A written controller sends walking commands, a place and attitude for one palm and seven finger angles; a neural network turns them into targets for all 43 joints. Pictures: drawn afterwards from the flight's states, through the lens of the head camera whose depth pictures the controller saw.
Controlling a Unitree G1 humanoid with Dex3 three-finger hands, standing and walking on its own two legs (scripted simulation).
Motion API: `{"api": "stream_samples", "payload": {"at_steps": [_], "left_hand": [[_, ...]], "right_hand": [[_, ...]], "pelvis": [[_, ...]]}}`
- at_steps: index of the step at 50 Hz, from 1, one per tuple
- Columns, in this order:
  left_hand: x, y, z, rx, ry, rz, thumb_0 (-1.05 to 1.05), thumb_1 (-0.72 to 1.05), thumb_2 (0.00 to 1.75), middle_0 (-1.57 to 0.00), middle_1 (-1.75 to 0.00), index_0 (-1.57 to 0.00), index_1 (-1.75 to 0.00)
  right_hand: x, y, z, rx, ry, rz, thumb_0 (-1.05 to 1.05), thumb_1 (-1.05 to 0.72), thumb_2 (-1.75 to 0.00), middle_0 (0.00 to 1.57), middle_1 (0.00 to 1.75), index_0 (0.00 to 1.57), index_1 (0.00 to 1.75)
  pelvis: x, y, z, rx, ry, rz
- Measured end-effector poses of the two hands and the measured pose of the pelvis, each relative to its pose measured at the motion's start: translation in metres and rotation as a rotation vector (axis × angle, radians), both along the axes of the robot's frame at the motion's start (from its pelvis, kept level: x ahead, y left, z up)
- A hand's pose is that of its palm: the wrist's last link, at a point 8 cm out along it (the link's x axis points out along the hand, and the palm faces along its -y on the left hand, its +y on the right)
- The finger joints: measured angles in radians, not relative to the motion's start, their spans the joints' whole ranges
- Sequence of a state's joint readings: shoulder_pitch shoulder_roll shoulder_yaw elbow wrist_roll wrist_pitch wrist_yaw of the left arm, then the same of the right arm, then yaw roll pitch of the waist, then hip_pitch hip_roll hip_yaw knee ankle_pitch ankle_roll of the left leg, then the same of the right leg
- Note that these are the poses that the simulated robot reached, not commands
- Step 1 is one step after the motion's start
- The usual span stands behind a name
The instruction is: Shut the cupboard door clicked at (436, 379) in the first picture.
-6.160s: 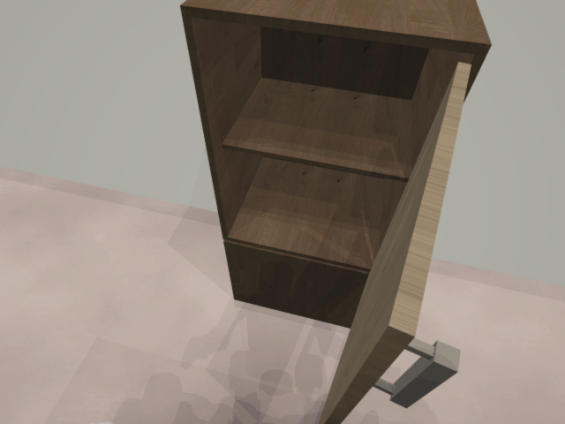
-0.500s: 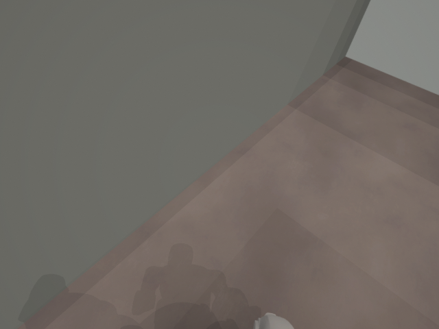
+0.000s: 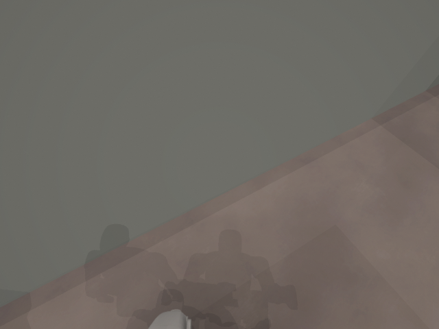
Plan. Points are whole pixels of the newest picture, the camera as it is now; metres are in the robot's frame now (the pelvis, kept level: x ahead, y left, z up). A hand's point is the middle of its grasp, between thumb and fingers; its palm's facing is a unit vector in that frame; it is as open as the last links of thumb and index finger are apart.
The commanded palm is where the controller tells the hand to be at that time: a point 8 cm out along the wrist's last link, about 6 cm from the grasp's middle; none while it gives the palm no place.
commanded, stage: turn to face it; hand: left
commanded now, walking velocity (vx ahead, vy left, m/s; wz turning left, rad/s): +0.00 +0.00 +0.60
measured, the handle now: out of the picture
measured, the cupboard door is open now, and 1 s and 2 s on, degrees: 100 100 100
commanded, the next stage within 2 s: none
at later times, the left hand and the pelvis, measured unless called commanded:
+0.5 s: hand out of the picture +0.07 +0.27 -0.16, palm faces +0.28 -0.92 -0.26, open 7.4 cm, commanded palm none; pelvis +0.01 +0.03 +0.00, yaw +16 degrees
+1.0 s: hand out of the picture -0.07 +0.21 -0.17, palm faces +0.57 -0.78 -0.27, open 7.4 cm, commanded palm none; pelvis +0.01 +0.01 -0.01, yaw +36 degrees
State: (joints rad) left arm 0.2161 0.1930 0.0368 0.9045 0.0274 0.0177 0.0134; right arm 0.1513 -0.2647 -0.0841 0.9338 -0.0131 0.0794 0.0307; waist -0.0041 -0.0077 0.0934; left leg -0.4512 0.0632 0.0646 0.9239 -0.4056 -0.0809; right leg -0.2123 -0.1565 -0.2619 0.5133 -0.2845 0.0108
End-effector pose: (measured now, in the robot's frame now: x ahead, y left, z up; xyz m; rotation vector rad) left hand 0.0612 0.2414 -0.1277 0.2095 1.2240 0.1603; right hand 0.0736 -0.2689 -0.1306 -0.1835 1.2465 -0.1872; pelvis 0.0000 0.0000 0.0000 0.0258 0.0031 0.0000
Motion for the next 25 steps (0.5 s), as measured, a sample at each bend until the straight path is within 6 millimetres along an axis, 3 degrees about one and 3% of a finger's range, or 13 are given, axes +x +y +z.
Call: {"api": "stream_samples", "payload": {"at_steps": [6, 9, 18, 25], "left_hand": [[-0.059, 0.049, -0.03, -0.009, 0.12, 0.144, 0.01, 0.9, 0.9, -0.2, -0.3, -0.21, -0.3], [-0.072, 0.068, -0.033, 0.005, 0.164, 0.187, 0.01, 0.91, 0.9, -0.2, -0.3, -0.2, -0.3], [-0.044, 0.083, -0.009, 0.013, 0.024, 0.242, 0.01, 0.91, 0.9, -0.2, -0.3, -0.2, -0.3], [-0.011, 0.068, 0.003, 0.027, -0.085, 0.26, 0.01, 0.91, 0.9, -0.2, -0.3, -0.2, -0.3]], "right_hand": [[0.073, 0.034, 0.008, -0.062, -0.109, 0.161, 0.01, -0.91, -0.89, 0.2, 0.3, 0.2, 0.3], [0.091, 0.052, 0.016, -0.071, -0.152, 0.211, 0.01, -0.91, -0.89, 0.2, 0.3, 0.2, 0.3], [0.091, 0.084, 0.022, -0.035, -0.113, 0.277, 0.01, -0.9, -0.89, 0.2, 0.3, 0.21, 0.3], [0.077, 0.078, 0.005, 0.01, -0.044, 0.288, 0.01, -0.9, -0.89, 0.21, 0.3, 0.21, 0.3]], "pelvis": [[0.007, 0.028, -0.018, -0.027, 0.01, 0.073], [0.008, 0.036, -0.016, -0.037, 0.009, 0.096], [0.011, 0.044, 0.0, -0.051, 0.01, 0.194], [0.015, 0.03, -0.001, -0.039, 0.015, 0.275]]}}
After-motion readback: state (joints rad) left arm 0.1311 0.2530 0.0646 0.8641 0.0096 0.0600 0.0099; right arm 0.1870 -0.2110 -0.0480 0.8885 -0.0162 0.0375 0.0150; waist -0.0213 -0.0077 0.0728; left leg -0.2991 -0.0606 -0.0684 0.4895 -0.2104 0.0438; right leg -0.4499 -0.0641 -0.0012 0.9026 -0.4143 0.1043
